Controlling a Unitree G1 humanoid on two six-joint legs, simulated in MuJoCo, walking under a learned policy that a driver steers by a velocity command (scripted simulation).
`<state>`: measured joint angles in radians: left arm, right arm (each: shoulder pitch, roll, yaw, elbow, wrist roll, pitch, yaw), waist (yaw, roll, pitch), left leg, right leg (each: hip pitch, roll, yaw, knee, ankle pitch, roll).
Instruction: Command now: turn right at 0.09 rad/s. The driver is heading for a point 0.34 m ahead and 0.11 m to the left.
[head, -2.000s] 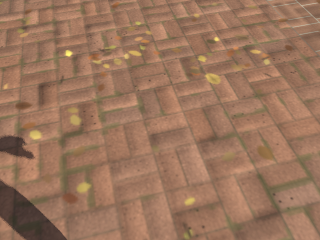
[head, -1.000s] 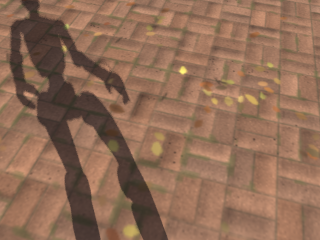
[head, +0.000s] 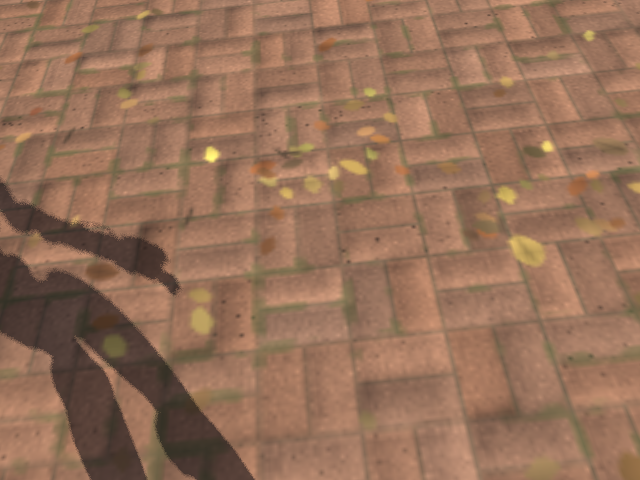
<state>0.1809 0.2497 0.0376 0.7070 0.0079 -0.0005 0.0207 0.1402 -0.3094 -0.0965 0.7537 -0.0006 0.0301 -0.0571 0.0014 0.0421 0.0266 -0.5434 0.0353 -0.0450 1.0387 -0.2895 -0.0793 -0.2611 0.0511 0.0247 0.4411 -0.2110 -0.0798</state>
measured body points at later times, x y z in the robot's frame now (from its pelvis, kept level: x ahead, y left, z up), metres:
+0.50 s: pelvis +0.00 +0.01 +0.00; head +0.05 +0.04 +0.44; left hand +0.11 +0.33 -0.10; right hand +0.18 -0.25 -0.11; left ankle -0.02 +0.14 -0.74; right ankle +0.02 -0.11 -0.70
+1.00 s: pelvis +0.02 +0.00 +0.00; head +0.04 +0.01 +0.45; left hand -0.02 +0.29 -0.11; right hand +0.27 -0.17 -0.10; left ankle -0.05 +0.11 -0.73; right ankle +0.05 -0.11 -0.74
